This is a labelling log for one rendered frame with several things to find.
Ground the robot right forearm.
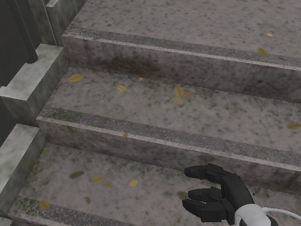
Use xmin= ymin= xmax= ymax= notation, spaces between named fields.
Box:
xmin=234 ymin=203 xmax=278 ymax=226

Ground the right robot hand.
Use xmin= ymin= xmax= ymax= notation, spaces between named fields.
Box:
xmin=182 ymin=163 xmax=255 ymax=226

